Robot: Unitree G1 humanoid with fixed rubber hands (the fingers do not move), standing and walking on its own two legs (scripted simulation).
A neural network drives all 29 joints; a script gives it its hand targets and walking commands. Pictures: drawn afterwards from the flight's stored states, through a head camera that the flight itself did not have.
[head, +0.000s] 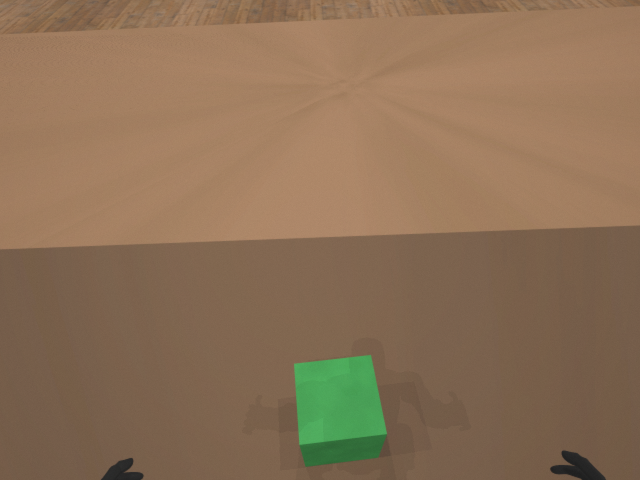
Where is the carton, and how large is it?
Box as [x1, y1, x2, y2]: [294, 355, 386, 466]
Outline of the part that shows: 370,355 294,364 299,444 305,466 371,458 378,456 386,435 386,431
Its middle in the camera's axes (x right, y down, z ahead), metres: +0.05 +0.48 +1.08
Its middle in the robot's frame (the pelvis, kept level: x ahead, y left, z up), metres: +0.39 +0.00 -0.66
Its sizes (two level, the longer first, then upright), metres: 0.210 0.200 0.250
